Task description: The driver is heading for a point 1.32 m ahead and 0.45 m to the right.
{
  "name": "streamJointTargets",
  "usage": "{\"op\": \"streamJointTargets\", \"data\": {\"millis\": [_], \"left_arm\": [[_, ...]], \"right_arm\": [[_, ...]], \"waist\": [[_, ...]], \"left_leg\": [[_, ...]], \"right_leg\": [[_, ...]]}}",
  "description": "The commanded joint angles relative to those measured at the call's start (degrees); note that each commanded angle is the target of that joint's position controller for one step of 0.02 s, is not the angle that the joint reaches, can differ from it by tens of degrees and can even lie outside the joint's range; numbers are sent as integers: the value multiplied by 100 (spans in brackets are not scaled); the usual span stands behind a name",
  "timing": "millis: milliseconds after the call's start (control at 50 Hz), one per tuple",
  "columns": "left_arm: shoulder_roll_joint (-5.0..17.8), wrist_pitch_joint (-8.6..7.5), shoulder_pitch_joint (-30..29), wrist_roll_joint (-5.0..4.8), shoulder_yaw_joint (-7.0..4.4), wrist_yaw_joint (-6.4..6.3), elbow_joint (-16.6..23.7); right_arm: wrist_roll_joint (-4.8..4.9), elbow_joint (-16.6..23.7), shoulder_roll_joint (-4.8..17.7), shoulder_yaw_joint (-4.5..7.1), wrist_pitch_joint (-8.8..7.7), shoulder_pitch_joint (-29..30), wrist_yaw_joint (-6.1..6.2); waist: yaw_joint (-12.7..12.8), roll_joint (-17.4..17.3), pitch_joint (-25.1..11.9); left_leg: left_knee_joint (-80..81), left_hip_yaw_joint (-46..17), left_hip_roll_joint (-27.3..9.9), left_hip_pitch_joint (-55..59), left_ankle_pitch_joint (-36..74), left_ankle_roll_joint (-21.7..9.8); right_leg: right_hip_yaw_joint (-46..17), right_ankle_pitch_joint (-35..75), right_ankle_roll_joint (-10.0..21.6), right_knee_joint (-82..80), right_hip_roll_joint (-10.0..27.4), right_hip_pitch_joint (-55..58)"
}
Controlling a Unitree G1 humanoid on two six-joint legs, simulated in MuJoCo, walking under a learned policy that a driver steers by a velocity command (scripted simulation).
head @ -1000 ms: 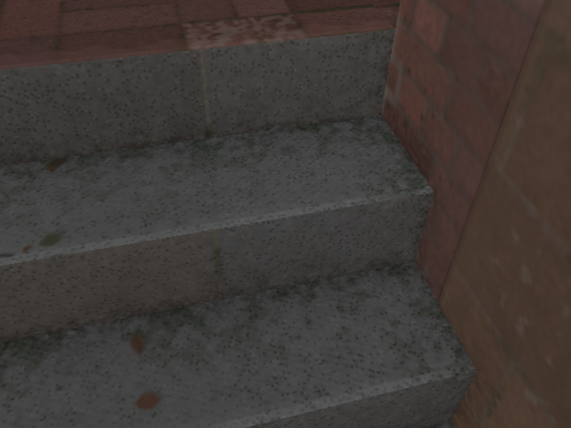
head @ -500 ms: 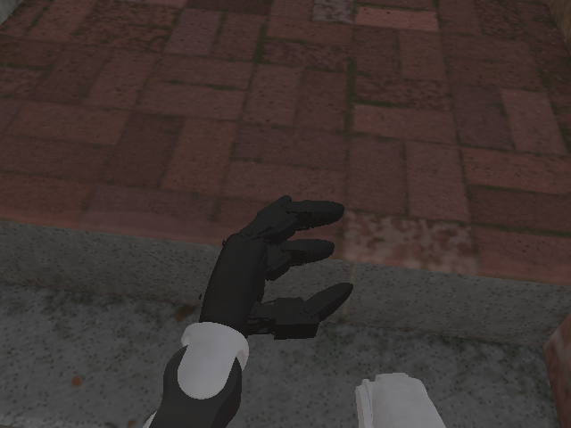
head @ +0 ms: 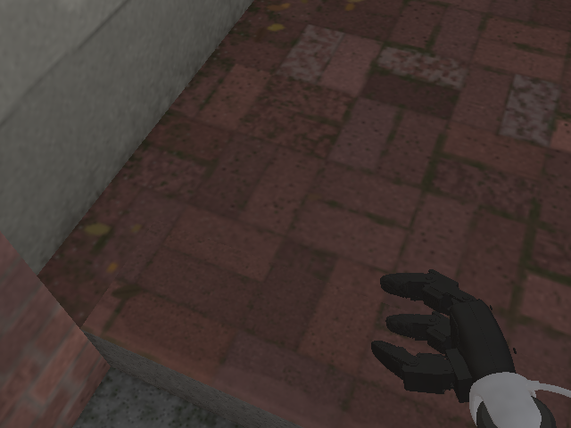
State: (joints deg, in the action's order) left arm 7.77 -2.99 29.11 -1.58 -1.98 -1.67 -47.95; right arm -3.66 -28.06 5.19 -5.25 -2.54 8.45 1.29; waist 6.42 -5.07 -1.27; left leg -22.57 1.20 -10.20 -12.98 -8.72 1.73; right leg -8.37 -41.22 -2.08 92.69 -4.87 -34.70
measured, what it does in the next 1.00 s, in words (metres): climbs, turning right: right foot 0.18 m higher, then left foot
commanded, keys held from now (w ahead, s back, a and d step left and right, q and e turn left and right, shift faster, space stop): e+shift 0.60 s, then shift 0.18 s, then q+shift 0.22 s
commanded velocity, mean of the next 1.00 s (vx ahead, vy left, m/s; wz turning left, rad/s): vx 0.05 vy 0.00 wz -0.62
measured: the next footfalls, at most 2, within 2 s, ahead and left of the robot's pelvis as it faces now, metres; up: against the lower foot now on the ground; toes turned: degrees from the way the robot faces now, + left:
right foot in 0.14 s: +0.16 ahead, -0.10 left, +0.18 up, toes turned -6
left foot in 0.58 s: +0.25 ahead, +0.16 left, +0.18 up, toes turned -32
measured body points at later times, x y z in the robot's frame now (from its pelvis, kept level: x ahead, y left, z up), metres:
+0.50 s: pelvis +0.13 +0.05 +0.15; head +0.12 +0.04 +0.60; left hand +0.40 +0.22 +0.08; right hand +0.27 -0.24 +0.11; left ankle +0.23 +0.16 -0.45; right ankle +0.12 -0.10 -0.57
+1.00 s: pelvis +0.11 +0.06 +0.16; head +0.13 +0.04 +0.60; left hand +0.38 +0.07 +0.07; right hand -0.02 -0.15 +0.02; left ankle +0.21 +0.18 -0.57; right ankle +0.08 -0.04 -0.57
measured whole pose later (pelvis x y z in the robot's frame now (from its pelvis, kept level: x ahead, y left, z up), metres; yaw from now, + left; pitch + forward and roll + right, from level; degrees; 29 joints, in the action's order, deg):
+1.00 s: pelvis +0.11 +0.06 +0.16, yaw -36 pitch +0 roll +2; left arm 6.2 1.6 6.0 -0.3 2.8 -0.8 -33.0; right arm 0.2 -41.0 10.5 2.1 2.2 -22.3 3.0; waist -5.2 1.1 2.7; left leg -33.2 2.0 -2.3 -17.6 -16.7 -0.8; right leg 2.6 -15.7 1.0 35.9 2.4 -20.5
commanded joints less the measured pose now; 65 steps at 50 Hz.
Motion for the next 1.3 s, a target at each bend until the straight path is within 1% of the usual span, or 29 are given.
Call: {"op": "streamJointTargets", "data": {"millis": [20,60,80,100,120,140,160,180,200,220,240,260,320,360,460,520,580,600,620,640,660,700,820,880,920,1040,1140,1220,1300], "left_arm": [[340,-123,-1630,-249,-53,-186,1246],[-263,189,-2097,-165,399,-113,2156],[-325,263,-1740,-30,471,16,2465],[203,297,-278,218,301,150,2184],[1311,207,1117,557,-233,122,1327],[1481,217,2211,482,-355,11,904],[1905,296,2769,595,-515,-57,712],[2037,133,2060,692,-509,-56,453],[1953,140,2,487,-374,-314,977],[1845,116,-1552,492,-304,-405,1660],[1462,155,-1197,275,-244,-261,1590],[1421,174,-395,40,-257,-33,995],[887,325,-1144,-33,-148,8,1292],[937,505,-1915,13,-93,-183,1717],[1435,651,-3212,176,-131,-385,2447],[1210,612,-2963,-55,-171,-397,2372],[257,522,-1718,-116,-6,5,2167],[235,319,-649,23,-41,185,1954],[755,219,-63,46,-185,227,1777],[1188,257,-878,-174,-229,217,2015],[1444,419,-1924,-266,-182,109,2190],[1241,658,-3153,-357,15,78,2775],[301,417,-3261,-248,419,103,2603],[112,410,-1954,-164,324,50,1694],[758,345,-2223,94,157,85,1702],[636,435,-2263,179,88,-112,2263],[647,224,-3071,254,232,-374,2404],[857,358,-2630,100,-2,-374,2051],[950,406,-2468,-59,-170,-156,1687]], "right_arm": [[51,-1318,1601,834,378,-2270,74],[406,-1491,1118,764,357,-977,50],[339,-1244,1188,752,459,352,63],[303,-685,2123,974,584,2168,180],[50,-345,2445,1186,493,1765,313],[136,-370,2559,1090,249,2116,38],[556,-155,2268,1007,183,2459,-166],[869,176,1430,867,291,2010,-83],[686,-52,1011,669,343,523,-167],[462,-492,1488,719,61,-936,-504],[148,-579,1671,668,-80,-473,-688],[-174,-537,1056,566,-294,197,-586],[259,-168,1010,486,-304,-315,-603],[234,178,748,325,-57,-332,-407],[129,198,820,510,461,-1241,-52],[209,116,891,677,658,-1631,134],[215,-663,648,720,570,-1327,140],[22,-446,699,709,597,-1570,184],[-156,-151,1282,863,561,-1531,154],[-140,203,1813,1065,505,-1012,163],[85,231,1429,993,560,-777,271],[323,130,1304,805,749,-1362,549],[311,-343,1495,948,823,-2833,636],[410,-748,1235,881,642,-3264,329],[396,-783,926,777,371,-2890,88],[466,-911,1037,938,313,-2659,264],[316,-730,1092,964,602,-2986,359],[318,-401,739,669,627,-2390,62],[441,-711,1077,897,683,-2877,-75]], "waist": [[-1185,-797,-1453],[-156,-530,-594],[731,-722,-321],[1773,-418,-650],[1666,296,-1697],[2164,-944,-2519],[2315,-807,-2546],[1498,711,-1495],[79,3107,-1536],[-790,3446,-3144],[-241,2139,-2756],[-51,1080,-1425],[-737,452,-533],[-1076,431,165],[-1471,953,-150],[-1248,1767,-538],[-152,44,-265],[124,-674,-786],[289,-337,-1372],[203,-732,-1161],[-141,231,-58],[-551,409,613],[-1296,-304,-342],[-905,-520,-686],[-774,283,-526],[-389,2124,-119],[-1193,1193,-332],[-835,1293,-101],[-811,824,-186]], "left_leg": [[-938,-520,-2061,6079,9236,-1265],[103,343,-1770,3996,6119,-656],[771,1133,-1304,2080,5553,-305],[1067,2115,-160,-59,6911,-242],[216,1743,258,-776,9531,-590],[-372,1415,-718,-193,11272,-751],[-1364,1228,-517,468,11633,-578],[-3798,722,649,-733,7365,-20],[-6436,-48,1545,-2044,-279,115],[-8489,-1377,1764,-2598,-69,-267],[-8422,-1175,1555,-2088,-367,-293],[-8849,-627,1644,-2543,-1514,-448],[-9181,-850,1468,-3561,-1697,-176],[-7385,-470,1214,-3411,-1687,-81],[-6340,-163,1311,-1323,-416,48],[-3349,-28,1063,-458,-332,183],[-267,-626,413,-135,1885,98],[-996,-2200,-1037,615,5838,-786],[-591,-3256,-1978,685,6256,-1629],[128,-4220,-2096,7,2480,-2322],[370,-3150,-1392,-570,-609,-2083],[299,-2113,-446,-975,-1609,-1737],[-41,-1003,-46,593,80,-1520],[323,-1075,-113,-82,-288,-1458],[244,-470,394,-704,-381,-903],[-4219,-248,946,-2297,-2134,43],[-7676,-749,725,-2720,-1254,561],[-3676,6,477,-2099,-1565,265],[-1131,660,793,-442,-1070,-431]], "right_leg": [[539,-2156,-120,5425,52,-6499],[358,-1988,65,3930,1039,-6047],[502,-1460,56,2462,1285,-4494],[1183,451,62,-173,705,-956],[2099,2744,-214,202,-761,2231],[1698,2808,-35,-372,-105,3382],[1562,3005,150,-1647,-376,3373],[523,3418,785,-4205,-630,3125],[-2324,3021,1827,-6612,155,2995],[-3784,2094,2185,-6197,1008,3965],[-2431,4079,1637,-5483,407,3306],[-1070,5950,1343,-5559,183,2966],[-1990,4091,1530,-5653,364,1584],[-1666,4370,1308,-6185,324,679],[-1890,3796,1242,-6573,506,-1147],[-2081,3685,781,-6391,608,-266],[-764,1166,143,-3063,-353,581],[-934,42,-228,-817,-657,-494],[-843,-101,-643,1053,-509,-824],[-519,272,-768,2028,39,-1364],[-281,993,-837,1833,688,-1792],[-89,1232,-936,260,766,-1628],[841,785,-525,-4606,865,-231],[1092,1797,-271,-6652,491,2188],[555,2344,-28,-6252,948,2774],[-1067,2099,1553,-7535,2673,2444],[461,4400,1263,-6846,2353,2045],[1243,3042,1211,-6876,1973,2463],[1556,2249,935,-6200,2143,1979]]}}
